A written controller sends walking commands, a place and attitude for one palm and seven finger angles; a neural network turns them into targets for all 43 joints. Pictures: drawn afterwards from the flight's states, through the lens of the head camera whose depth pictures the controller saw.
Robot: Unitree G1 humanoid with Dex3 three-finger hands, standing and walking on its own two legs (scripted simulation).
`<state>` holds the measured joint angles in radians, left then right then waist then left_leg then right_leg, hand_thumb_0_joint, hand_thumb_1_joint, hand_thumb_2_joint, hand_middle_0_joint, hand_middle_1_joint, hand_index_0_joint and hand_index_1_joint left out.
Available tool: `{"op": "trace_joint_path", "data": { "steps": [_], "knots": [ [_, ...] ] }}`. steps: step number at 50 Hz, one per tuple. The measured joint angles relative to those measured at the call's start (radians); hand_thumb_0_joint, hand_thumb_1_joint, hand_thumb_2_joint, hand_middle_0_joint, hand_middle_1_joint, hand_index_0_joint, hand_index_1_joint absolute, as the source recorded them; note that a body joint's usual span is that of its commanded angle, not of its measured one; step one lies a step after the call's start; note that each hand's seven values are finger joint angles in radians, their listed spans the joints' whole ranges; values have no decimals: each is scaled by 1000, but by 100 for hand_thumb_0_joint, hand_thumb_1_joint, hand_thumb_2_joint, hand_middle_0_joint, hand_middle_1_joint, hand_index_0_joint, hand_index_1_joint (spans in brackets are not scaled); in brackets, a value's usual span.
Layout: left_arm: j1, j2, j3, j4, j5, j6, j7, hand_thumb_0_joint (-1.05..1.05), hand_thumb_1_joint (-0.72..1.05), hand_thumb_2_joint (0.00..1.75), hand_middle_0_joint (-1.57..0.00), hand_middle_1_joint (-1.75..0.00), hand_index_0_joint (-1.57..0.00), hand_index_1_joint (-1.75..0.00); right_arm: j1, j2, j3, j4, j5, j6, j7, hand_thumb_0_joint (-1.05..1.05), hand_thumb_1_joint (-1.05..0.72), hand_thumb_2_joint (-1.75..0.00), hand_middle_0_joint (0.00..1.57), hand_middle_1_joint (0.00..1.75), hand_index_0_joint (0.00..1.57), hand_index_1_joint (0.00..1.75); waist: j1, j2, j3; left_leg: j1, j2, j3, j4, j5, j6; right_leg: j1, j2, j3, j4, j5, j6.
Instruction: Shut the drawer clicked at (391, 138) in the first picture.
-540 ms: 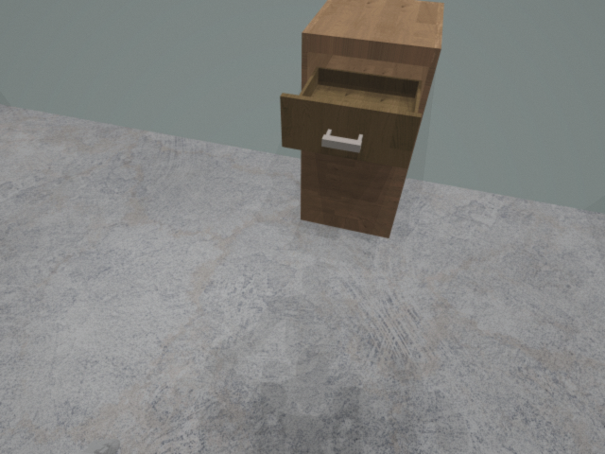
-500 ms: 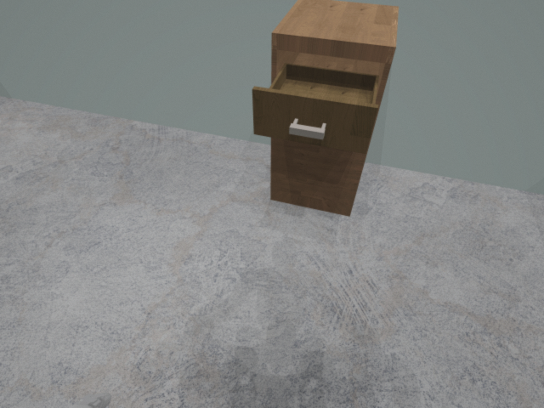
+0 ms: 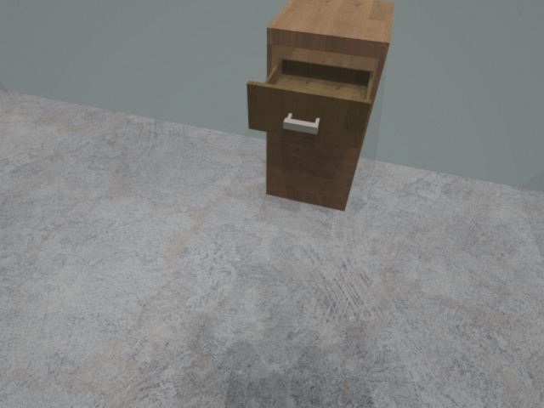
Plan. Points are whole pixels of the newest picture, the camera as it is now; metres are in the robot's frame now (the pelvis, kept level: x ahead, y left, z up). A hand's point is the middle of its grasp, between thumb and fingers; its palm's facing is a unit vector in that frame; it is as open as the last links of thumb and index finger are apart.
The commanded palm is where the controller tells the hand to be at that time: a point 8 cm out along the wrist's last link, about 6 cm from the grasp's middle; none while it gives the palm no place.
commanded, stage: stand and wait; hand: left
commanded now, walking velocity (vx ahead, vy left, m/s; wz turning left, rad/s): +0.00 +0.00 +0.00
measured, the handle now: (302, 122) +0.91 -0.04 -0.08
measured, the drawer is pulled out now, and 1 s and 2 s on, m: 0.29 0.29 0.29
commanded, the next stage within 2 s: look at it before walking up in 0.28 s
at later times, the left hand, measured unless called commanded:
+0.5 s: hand out of the picture +0.06 +0.24 -0.15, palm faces -0.03 -0.95 -0.32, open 7.4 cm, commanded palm none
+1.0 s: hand out of the picture +0.07 +0.25 -0.16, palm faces -0.03 -0.95 -0.32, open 7.4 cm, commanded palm none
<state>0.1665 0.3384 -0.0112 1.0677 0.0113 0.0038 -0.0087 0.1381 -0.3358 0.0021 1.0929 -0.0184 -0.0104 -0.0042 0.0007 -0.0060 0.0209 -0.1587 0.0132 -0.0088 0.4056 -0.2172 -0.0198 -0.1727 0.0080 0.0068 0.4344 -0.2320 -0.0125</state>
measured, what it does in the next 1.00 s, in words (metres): stands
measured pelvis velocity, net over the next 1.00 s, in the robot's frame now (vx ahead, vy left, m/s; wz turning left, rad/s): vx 0.00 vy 0.00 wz -0.01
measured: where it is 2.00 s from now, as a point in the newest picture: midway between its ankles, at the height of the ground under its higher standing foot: outside the picture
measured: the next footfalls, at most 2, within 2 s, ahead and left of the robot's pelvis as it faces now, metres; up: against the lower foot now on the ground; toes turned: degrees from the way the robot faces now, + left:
left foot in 1.86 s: +0.42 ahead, -0.02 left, +0.00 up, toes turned -11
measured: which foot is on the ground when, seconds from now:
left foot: down 0.00-1.00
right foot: down 0.00-1.00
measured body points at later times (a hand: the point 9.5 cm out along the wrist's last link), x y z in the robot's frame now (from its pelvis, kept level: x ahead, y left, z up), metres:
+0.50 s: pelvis -0.01 +0.00 +0.00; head -0.01 +0.00 +0.45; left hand +0.07 +0.29 -0.13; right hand +0.06 -0.29 -0.13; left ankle +0.00 +0.13 -0.74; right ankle +0.00 -0.11 -0.74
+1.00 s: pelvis +0.00 +0.00 +0.00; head +0.00 +0.00 +0.45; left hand +0.07 +0.30 -0.13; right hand +0.08 -0.29 -0.13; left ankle +0.00 +0.13 -0.74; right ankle +0.00 -0.11 -0.74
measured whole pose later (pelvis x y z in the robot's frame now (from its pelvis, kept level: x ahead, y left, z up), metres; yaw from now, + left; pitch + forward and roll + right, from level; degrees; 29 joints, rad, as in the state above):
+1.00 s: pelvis +0.00 +0.00 +0.00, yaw +0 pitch -1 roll +0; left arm 0.16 0.34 -0.01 1.10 0.01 0.00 -0.01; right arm 0.13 -0.32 0.00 1.13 -0.01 -0.02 -0.01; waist 0.00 -0.01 0.01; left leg -0.13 0.01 0.00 0.36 -0.20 -0.02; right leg -0.15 0.01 0.01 0.39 -0.21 -0.01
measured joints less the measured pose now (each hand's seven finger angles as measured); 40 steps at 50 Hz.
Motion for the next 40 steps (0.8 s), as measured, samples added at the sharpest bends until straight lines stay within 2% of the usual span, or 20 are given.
{"op": "trace_joint_path", "data": {
  "steps": [40],
  "knots": [
    [-6, -4, 3, 29, 1, -6, 2, 0, 90, 90, -21, -30, -20, -30, 1, 15, 2, 36, 3, -8, -1, 1, -90, -90, 20, 30, 21, 30, 1, -5, -6, 11, 2, 6, -39, 21, 0, 10, 1, 6, -41, 24, 2]
  ]
}}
